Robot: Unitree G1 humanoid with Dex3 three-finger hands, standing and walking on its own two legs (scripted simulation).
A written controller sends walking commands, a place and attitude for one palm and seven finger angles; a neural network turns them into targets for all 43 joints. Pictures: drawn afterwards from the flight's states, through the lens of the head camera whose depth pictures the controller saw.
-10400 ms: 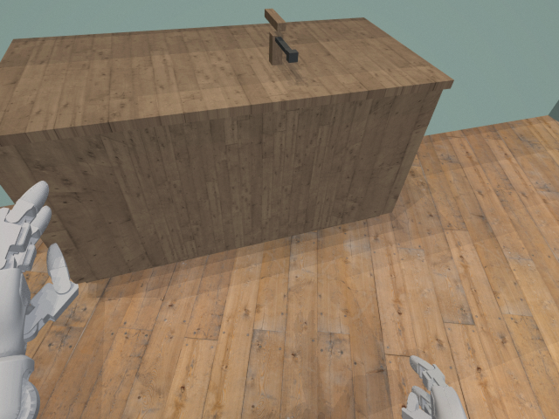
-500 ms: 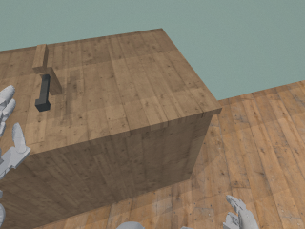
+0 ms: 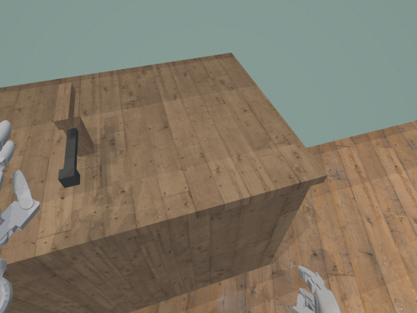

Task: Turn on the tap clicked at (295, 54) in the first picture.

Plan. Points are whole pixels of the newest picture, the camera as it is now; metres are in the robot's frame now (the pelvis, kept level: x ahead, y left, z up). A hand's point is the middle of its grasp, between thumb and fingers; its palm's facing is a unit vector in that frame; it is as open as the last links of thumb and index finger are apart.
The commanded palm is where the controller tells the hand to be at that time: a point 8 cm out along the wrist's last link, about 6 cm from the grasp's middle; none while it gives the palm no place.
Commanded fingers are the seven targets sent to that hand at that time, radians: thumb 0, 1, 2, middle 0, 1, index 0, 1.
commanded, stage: come to a stop and stand still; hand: left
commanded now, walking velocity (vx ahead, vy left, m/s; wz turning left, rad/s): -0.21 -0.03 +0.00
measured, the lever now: (69, 177) +0.33 +0.29 +0.09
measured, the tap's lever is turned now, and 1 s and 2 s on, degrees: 0 0 0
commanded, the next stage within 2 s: look again from close up in 0.88 s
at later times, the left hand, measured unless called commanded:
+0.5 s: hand (20, 208) +0.21 +0.27 +0.18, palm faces +0.40 -0.86 -0.33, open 7.4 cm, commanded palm +0.16 +0.30 +0.19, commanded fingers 0.00 0.90 0.90 -0.20 -0.30 -0.20 -0.30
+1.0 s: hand (15, 214) +0.20 +0.27 +0.18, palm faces +0.39 -0.82 -0.43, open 7.4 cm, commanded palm +0.14 +0.30 +0.19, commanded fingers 0.00 0.90 0.90 -0.20 -0.30 -0.20 -0.30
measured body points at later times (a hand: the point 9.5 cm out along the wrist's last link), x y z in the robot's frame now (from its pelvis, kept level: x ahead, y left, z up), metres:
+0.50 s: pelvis +0.00 +0.02 +0.02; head +0.02 +0.03 +0.47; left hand +0.18 +0.31 +0.20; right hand +0.21 -0.19 -0.04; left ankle +0.00 +0.13 -0.73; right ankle +0.03 -0.08 -0.73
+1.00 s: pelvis -0.02 +0.02 +0.02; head +0.00 +0.02 +0.47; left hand +0.18 +0.31 +0.20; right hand +0.13 -0.22 -0.07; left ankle +0.00 +0.13 -0.73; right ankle +0.03 -0.08 -0.73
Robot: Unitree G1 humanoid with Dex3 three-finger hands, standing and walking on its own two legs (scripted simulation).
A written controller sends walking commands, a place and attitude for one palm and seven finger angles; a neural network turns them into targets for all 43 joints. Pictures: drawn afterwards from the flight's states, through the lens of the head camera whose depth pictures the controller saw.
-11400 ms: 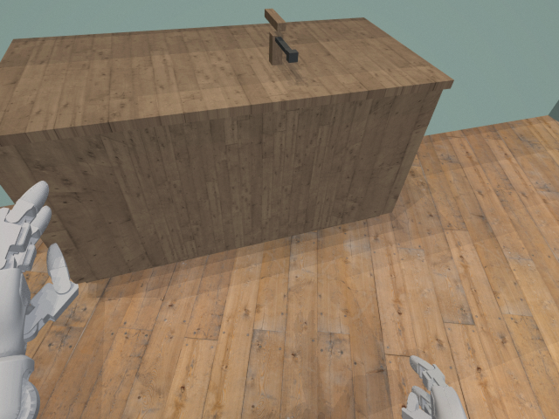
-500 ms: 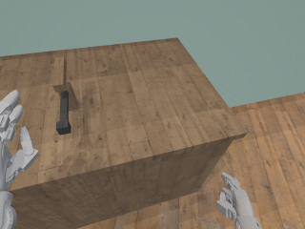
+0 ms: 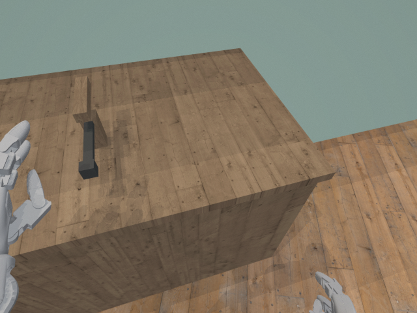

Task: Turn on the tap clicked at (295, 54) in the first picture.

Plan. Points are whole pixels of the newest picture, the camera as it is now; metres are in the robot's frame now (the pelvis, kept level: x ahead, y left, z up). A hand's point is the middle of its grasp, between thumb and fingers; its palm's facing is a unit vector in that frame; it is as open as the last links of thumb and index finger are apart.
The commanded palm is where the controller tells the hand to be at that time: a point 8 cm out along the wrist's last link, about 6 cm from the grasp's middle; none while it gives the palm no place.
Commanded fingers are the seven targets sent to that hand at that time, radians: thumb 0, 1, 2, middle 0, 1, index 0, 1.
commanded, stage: look again from close up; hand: left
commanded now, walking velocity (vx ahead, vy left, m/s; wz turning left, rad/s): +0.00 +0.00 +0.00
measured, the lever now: (88, 169) +0.35 +0.27 +0.07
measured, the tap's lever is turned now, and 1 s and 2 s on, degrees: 0 0 0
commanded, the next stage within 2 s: shuffle to correct the standing spot in 0.30 s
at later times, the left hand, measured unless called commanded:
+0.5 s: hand (34, 170) +0.27 +0.28 +0.18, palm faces +0.39 -0.85 -0.36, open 7.4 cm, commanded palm +0.20 +0.31 +0.17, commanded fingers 0.00 0.90 0.90 -0.20 -0.30 -0.20 -0.30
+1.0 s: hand (63, 191) +0.24 +0.23 +0.17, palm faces +0.32 -0.86 -0.39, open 7.4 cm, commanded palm +0.18 +0.27 +0.17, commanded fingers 0.00 0.90 0.90 -0.20 -0.30 -0.20 -0.30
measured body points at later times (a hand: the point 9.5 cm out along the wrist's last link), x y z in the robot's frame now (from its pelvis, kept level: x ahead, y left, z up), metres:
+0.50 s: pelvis +0.03 +0.03 -0.01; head +0.07 +0.06 +0.44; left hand +0.24 +0.32 +0.20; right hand +0.22 -0.18 -0.07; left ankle +0.02 +0.10 -0.74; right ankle +0.05 -0.10 -0.74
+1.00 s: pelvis +0.01 -0.01 -0.01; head +0.05 +0.01 +0.44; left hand +0.22 +0.27 +0.19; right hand +0.19 -0.24 -0.08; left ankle +0.02 +0.10 -0.74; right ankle +0.05 -0.08 -0.74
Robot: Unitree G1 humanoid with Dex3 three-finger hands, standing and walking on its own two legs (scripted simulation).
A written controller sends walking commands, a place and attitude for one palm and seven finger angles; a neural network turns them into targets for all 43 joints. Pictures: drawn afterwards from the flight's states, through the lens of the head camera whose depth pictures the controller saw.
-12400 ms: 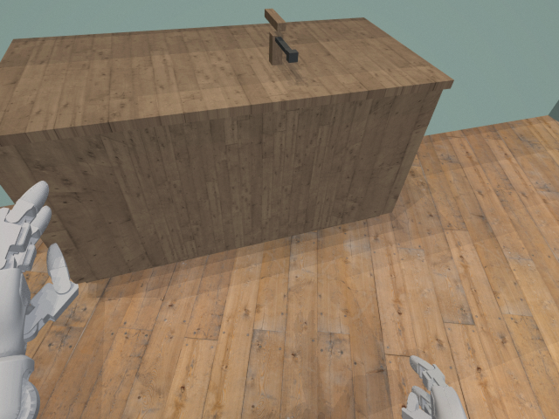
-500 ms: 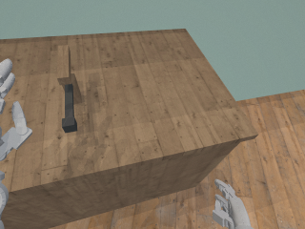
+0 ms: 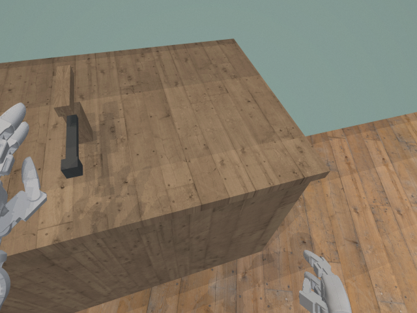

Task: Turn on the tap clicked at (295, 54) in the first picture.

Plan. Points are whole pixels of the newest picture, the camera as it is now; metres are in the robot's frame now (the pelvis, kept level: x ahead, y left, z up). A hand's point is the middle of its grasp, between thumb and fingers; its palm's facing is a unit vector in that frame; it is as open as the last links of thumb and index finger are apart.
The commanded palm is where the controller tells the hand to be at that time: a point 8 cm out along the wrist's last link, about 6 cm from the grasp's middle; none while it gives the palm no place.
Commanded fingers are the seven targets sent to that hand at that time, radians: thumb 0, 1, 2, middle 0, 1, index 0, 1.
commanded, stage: come to a stop and stand still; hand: left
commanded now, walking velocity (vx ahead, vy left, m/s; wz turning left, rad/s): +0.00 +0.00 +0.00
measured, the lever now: (72, 167) +0.33 +0.29 +0.08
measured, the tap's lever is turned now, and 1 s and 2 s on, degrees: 0 0 0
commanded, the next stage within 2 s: look again from close up in 1.14 s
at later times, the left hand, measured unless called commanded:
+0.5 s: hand out of the picture +0.25 +0.30 +0.21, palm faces +0.49 -0.79 -0.38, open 7.4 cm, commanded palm +0.16 +0.29 +0.18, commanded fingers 0.00 0.90 0.90 -0.20 -0.30 -0.20 -0.30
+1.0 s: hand (12, 164) +0.26 +0.31 +0.17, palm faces +0.36 -0.85 -0.38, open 7.4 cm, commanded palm +0.20 +0.35 +0.18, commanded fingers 0.00 0.90 0.90 -0.20 -0.30 -0.20 -0.30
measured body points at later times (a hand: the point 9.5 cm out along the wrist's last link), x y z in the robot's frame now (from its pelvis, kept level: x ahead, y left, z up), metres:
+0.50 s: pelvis +0.00 +0.02 +0.00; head +0.02 +0.03 +0.45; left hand +0.22 +0.34 +0.23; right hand +0.16 -0.21 -0.08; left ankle +0.00 +0.10 -0.74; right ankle +0.04 -0.07 -0.74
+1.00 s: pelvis +0.04 +0.07 +0.00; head +0.07 +0.09 +0.45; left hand +0.24 +0.35 +0.19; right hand +0.24 -0.14 -0.06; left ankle +0.00 +0.10 -0.74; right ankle +0.04 -0.07 -0.74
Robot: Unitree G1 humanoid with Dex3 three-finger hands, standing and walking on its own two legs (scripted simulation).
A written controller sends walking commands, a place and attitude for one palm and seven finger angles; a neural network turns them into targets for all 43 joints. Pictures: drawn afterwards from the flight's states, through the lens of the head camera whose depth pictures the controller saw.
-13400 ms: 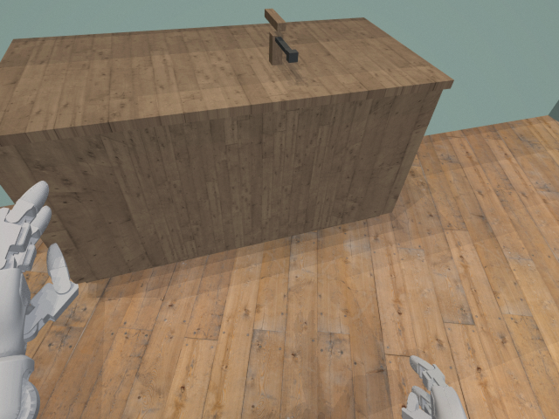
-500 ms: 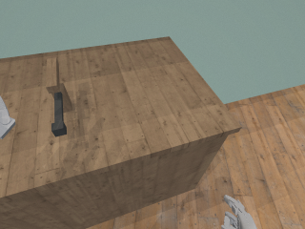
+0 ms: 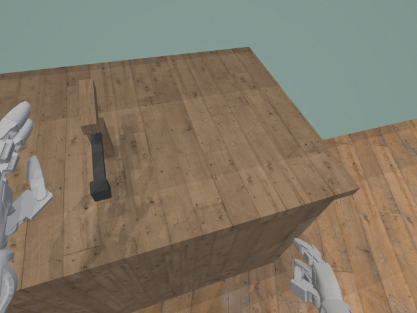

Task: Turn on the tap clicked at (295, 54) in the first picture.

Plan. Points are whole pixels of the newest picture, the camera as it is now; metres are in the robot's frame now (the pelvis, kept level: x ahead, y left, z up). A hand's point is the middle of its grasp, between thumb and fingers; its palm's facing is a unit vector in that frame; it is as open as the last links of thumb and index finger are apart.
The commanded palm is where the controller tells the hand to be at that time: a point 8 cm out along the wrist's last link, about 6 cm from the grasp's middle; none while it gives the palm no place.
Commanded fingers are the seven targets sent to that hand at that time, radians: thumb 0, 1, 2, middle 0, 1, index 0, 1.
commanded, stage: come to a stop and stand still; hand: left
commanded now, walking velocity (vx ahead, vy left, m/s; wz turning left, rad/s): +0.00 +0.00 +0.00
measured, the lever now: (100, 190) +0.29 +0.22 +0.08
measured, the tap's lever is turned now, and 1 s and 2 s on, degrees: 0 0 0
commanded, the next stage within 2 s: look again from close up in 0.14 s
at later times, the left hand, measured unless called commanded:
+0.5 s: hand (46, 229) +0.18 +0.23 +0.16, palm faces +0.38 -0.84 -0.38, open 7.4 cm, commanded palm +0.13 +0.26 +0.18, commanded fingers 0.00 0.90 0.90 -0.20 -0.30 -0.20 -0.30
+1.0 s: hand (98, 230) +0.19 +0.17 +0.16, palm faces +0.35 -0.87 -0.35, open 7.4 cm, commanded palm +0.13 +0.21 +0.18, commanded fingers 0.00 0.90 0.90 -0.20 -0.30 -0.20 -0.30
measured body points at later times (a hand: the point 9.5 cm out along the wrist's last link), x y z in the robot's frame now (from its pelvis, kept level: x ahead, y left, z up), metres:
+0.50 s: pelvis -0.03 -0.02 +0.00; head +0.00 +0.00 +0.45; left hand +0.16 +0.27 +0.18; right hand +0.15 -0.24 -0.07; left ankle -0.04 +0.04 -0.74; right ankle +0.01 -0.14 -0.74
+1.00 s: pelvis -0.04 -0.07 +0.00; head -0.01 -0.06 +0.45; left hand +0.17 +0.21 +0.18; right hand +0.14 -0.29 -0.07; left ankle -0.04 +0.03 -0.74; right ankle +0.01 -0.14 -0.74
